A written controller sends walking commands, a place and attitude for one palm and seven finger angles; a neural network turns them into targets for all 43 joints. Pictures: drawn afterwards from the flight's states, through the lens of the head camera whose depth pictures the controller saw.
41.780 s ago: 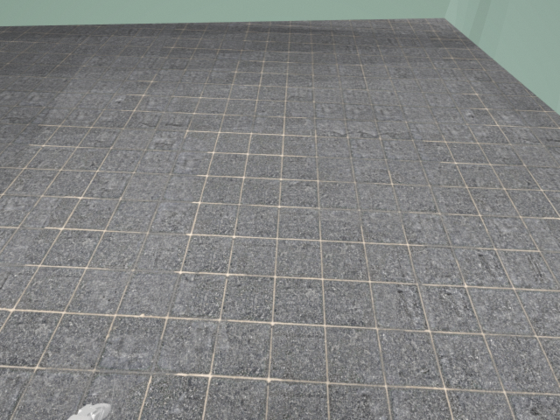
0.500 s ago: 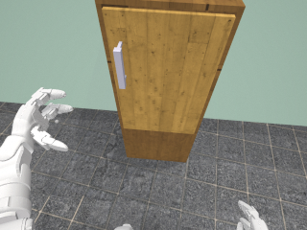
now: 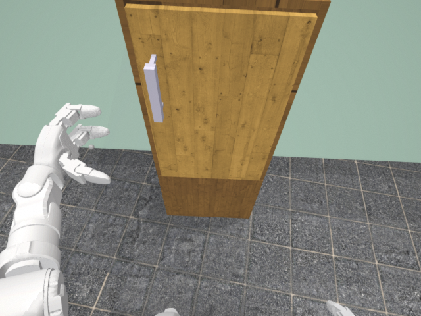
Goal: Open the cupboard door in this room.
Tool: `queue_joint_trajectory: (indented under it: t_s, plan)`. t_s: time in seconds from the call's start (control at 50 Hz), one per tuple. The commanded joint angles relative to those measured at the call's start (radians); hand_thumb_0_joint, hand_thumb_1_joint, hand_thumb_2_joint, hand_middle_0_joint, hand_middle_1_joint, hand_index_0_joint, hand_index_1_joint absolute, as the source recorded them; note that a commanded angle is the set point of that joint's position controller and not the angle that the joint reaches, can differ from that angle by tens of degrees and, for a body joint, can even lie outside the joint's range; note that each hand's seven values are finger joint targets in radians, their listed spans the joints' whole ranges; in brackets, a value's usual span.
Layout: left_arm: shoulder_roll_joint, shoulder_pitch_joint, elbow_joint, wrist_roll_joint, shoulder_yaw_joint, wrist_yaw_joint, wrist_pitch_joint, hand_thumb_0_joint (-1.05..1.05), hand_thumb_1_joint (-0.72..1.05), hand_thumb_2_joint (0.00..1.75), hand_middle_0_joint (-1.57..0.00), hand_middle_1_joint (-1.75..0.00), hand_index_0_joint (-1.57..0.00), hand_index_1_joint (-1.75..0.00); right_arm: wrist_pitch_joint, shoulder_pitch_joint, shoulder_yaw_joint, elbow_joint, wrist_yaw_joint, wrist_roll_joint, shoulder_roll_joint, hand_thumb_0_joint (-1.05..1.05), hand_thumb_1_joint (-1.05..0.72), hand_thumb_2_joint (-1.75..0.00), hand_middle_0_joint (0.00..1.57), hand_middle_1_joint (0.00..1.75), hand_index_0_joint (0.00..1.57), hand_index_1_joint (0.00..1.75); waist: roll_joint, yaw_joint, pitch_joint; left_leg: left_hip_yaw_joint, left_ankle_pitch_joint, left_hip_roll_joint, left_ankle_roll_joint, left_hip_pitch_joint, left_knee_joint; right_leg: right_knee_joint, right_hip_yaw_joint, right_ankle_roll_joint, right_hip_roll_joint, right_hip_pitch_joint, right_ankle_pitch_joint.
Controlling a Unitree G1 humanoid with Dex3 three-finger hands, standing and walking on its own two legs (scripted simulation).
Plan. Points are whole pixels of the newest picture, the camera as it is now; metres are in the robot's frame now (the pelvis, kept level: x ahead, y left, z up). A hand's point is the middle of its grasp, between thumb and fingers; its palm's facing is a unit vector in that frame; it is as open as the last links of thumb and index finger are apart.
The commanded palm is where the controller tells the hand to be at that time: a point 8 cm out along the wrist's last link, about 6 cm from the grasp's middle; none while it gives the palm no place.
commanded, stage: move the hooked fingers beside the handle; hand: left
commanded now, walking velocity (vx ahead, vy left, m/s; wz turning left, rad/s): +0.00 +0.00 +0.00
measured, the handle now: (156, 89) +0.59 +0.13 +0.08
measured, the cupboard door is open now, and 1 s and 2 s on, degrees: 0 0 0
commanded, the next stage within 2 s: slide the fingers in behind the handle in 1.56 s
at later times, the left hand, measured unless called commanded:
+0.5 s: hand (114, 116) +0.48 +0.20 +0.09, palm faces -0.03 -1.00 +0.01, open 14.0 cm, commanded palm +0.47 +0.26 +0.09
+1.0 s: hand (121, 104) +0.54 +0.20 +0.08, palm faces -0.02 -1.00 +0.01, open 14.0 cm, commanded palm +0.51 +0.25 +0.08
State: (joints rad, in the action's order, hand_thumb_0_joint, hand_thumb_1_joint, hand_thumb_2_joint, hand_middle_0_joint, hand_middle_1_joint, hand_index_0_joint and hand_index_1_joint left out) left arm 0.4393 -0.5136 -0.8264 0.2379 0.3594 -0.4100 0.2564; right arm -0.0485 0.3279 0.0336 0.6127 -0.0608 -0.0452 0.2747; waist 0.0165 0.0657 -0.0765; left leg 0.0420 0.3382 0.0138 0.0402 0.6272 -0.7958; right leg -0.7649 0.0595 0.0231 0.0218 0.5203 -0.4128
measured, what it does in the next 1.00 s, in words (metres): stands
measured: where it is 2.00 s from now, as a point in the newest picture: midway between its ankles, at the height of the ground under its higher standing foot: outside the picture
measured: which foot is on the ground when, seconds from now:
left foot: down 0.00-1.00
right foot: down 0.00-1.00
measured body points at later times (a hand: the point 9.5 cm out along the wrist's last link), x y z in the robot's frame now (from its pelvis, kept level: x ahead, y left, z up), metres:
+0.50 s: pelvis +0.00 +0.00 -0.01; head +0.09 +0.01 +0.43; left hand +0.48 +0.26 +0.10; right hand +0.00 -0.28 -0.12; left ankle +0.03 +0.09 -0.71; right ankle -0.02 -0.11 -0.71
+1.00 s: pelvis +0.01 +0.00 -0.02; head +0.13 +0.01 +0.41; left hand +0.53 +0.26 +0.08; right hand -0.03 -0.27 -0.12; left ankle +0.03 +0.09 -0.71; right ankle -0.02 -0.11 -0.71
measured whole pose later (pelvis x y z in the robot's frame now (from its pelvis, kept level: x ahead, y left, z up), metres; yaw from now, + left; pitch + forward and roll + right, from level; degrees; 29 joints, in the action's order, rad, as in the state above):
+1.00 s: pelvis +0.01 +0.00 -0.02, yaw -3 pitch +20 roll -3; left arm 0.64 -0.96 -1.23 0.09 0.47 -0.34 0.30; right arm 0.09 0.46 0.03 0.61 -0.01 0.00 0.28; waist 0.02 0.20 -0.09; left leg 0.05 0.40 0.06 0.04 0.89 -0.93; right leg -0.86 0.05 0.03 0.06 0.77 -0.44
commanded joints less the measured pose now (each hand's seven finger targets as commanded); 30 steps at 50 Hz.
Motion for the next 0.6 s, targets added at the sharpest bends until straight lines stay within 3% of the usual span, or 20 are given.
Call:
queue_joint_trajectory:
  t_s: [0.0,0.02,0.04,0.06,0.1,0.16,0.18,0.2,0.26,0.28,0.32,0.36,0.38,0.42,0.46,0.5,0.58]
  plan:
    - [0.274,-0.471,0.142,0.012,0.048,0.021,0.093,0.00,-0.50,0.30,-0.30,-1.20,-0.30,-1.20,-0.025,0.053,-0.059,-0.092,-0.009,0.000,0.168,0.00,-0.90,-0.90,0.20,0.30,0.20,0.30,0.031,0.016,-0.295,-0.093,-0.251,0.003,0.000,-0.304,0.067,0.092,-0.035,0.003,0.025,0.049,0.288]
    - [0.283,-0.488,0.110,0.006,0.050,0.021,0.098,0.00,-0.50,0.30,-0.30,-1.20,-0.30,-1.20,-0.020,0.056,-0.061,-0.087,-0.011,-0.002,0.170,0.00,-0.90,-0.90,0.20,0.30,0.20,0.30,0.029,0.022,-0.296,-0.089,-0.234,0.005,-0.001,-0.292,0.067,0.091,-0.036,-0.001,0.024,0.056,0.278]
    - [0.287,-0.532,0.088,-0.002,0.041,0.021,0.105,0.00,-0.50,0.30,-0.30,-1.20,-0.30,-1.20,-0.017,0.058,-0.057,-0.081,-0.011,-0.002,0.170,0.00,-0.90,-0.90,0.20,0.30,0.20,0.30,0.074,0.027,-0.292,-0.089,-0.213,0.003,-0.003,-0.290,0.065,0.090,-0.040,0.000,0.022,0.078,0.256]
    - [0.282,-0.567,0.077,-0.007,0.034,0.023,0.113,0.00,-0.50,0.30,-0.30,-1.20,-0.30,-1.20,-0.015,0.065,-0.057,-0.075,-0.010,0.001,0.169,0.00,-0.90,-0.90,0.20,0.30,0.20,0.30,0.074,0.032,-0.307,-0.092,-0.217,0.003,-0.003,-0.298,0.061,0.084,-0.037,0.001,0.021,0.081,0.255]
    - [0.329,-0.581,0.029,-0.013,0.067,0.025,0.123,0.00,-0.50,0.30,-0.30,-1.20,-0.30,-1.20,-0.007,0.081,-0.058,-0.070,-0.009,0.004,0.178,0.00,-0.90,-0.90,0.20,0.30,0.20,0.30,0.048,0.030,-0.336,-0.093,-0.224,0.003,0.001,-0.283,0.046,0.077,-0.043,0.001,0.024,0.067,0.263]
    - [0.316,-0.617,-0.003,-0.028,0.048,0.022,0.136,0.00,-0.50,0.30,-0.30,-1.20,-0.30,-1.20,0.005,0.096,-0.060,-0.063,-0.005,0.007,0.177,0.00,-0.90,-0.90,0.20,0.30,0.20,0.30,0.086,0.035,-0.366,-0.101,-0.258,0.008,-0.006,-0.307,0.035,0.062,-0.038,0.002,0.025,0.101,0.273]
    - [0.282,-0.642,-0.013,-0.033,0.009,0.021,0.136,0.00,-0.50,0.30,-0.30,-1.20,-0.30,-1.20,0.008,0.093,-0.058,-0.063,-0.002,0.006,0.174,0.00,-0.90,-0.90,0.20,0.30,0.20,0.30,0.121,0.047,-0.347,-0.102,-0.241,0.008,-0.007,-0.312,0.033,0.062,-0.037,0.003,0.026,0.134,0.250]
    - [0.263,-0.673,-0.041,-0.028,0.001,0.022,0.135,0.00,-0.50,0.30,-0.30,-1.20,-0.30,-1.20,0.011,0.103,-0.057,-0.057,0.000,0.009,0.174,0.00,-0.90,-0.90,0.20,0.30,0.20,0.30,0.078,0.060,-0.328,-0.106,-0.227,0.008,-0.002,-0.292,0.026,0.062,-0.035,0.002,0.030,0.141,0.242]
    - [0.345,-0.722,-0.107,-0.039,0.052,0.037,0.124,0.00,-0.50,0.30,-0.30,-1.20,-0.30,-1.20,0.022,0.127,-0.060,-0.045,-0.003,0.010,0.191,0.00,-0.90,-0.90,0.20,0.30,0.20,0.30,0.036,0.071,-0.332,-0.099,-0.183,0.010,0.004,-0.225,0.020,0.061,-0.045,-0.007,0.028,0.137,0.221]
    - [0.364,-0.725,-0.120,-0.048,0.059,0.041,0.126,0.00,-0.50,0.30,-0.30,-1.20,-0.30,-1.20,0.027,0.135,-0.059,-0.045,-0.002,0.011,0.192,0.00,-0.90,-0.90,0.20,0.30,0.20,0.30,0.059,0.065,-0.344,-0.101,-0.191,0.009,0.001,-0.225,0.018,0.053,-0.045,-0.004,0.028,0.137,0.223]
    - [0.353,-0.764,-0.081,-0.057,0.052,0.049,0.145,0.00,-0.50,0.30,-0.30,-1.20,-0.30,-1.20,0.030,0.149,-0.062,-0.045,0.004,0.018,0.186,0.00,-0.90,-0.90,0.20,0.30,0.20,0.30,0.103,0.063,-0.420,-0.105,-0.249,0.009,-0.001,-0.273,0.001,0.035,-0.044,-0.003,0.032,0.139,0.257]
    - [0.356,-0.780,-0.091,-0.064,0.055,0.059,0.152,0.00,-0.50,0.30,-0.30,-1.20,-0.30,-1.20,0.038,0.162,-0.063,-0.039,0.009,0.020,0.186,0.00,-0.90,-0.90,0.20,0.30,0.20,0.30,0.114,0.073,-0.420,-0.106,-0.264,0.014,-0.002,-0.285,-0.010,0.033,-0.042,-0.004,0.036,0.164,0.259]
    - [0.365,-0.776,-0.118,-0.068,0.062,0.061,0.150,0.00,-0.50,0.30,-0.30,-1.20,-0.30,-1.20,0.043,0.170,-0.064,-0.036,0.010,0.021,0.188,0.00,-0.90,-0.90,0.20,0.30,0.20,0.30,0.083,0.073,-0.417,-0.103,-0.259,0.013,0.000,-0.260,-0.014,0.033,-0.044,-0.005,0.037,0.149,0.264]
    - [0.423,-0.785,-0.132,-0.075,0.104,0.066,0.149,0.00,-0.50,0.30,-0.30,-1.20,-0.30,-1.20,0.052,0.184,-0.064,-0.036,0.010,0.022,0.193,0.00,-0.90,-0.90,0.20,0.30,0.20,0.30,0.097,0.065,-0.441,-0.097,-0.281,0.012,0.002,-0.241,-0.022,0.023,-0.049,-0.006,0.038,0.127,0.296]
    - [0.395,-0.795,-0.151,-0.088,0.075,0.065,0.141,0.00,-0.50,0.30,-0.30,-1.20,-0.30,-1.20,0.061,0.190,-0.064,-0.036,0.012,0.022,0.187,0.00,-0.90,-0.90,0.20,0.30,0.20,0.30,0.116,0.076,-0.419,-0.091,-0.271,0.011,0.001,-0.228,-0.026,0.025,-0.047,-0.007,0.039,0.146,0.290]
    - [0.395,-0.816,-0.170,-0.089,0.075,0.073,0.137,0.00,-0.50,0.30,-0.30,-1.20,-0.30,-1.20,0.068,0.206,-0.063,-0.032,0.014,0.026,0.190,0.00,-0.90,-0.90,0.20,0.30,0.20,0.30,0.088,0.090,-0.403,-0.096,-0.276,0.014,0.006,-0.219,-0.032,0.025,-0.047,-0.007,0.045,0.160,0.291]
    - [0.453,-0.878,-0.194,-0.108,0.094,0.080,0.130,0.00,-0.50,0.30,-0.30,-1.20,-0.30,-1.20,0.078,0.233,-0.063,-0.026,0.014,0.027,0.197,0.00,-0.90,-0.90,0.20,0.30,0.20,0.30,0.109,0.106,-0.409,-0.090,-0.257,0.015,0.008,-0.182,-0.042,0.025,-0.056,-0.011,0.043,0.163,0.287]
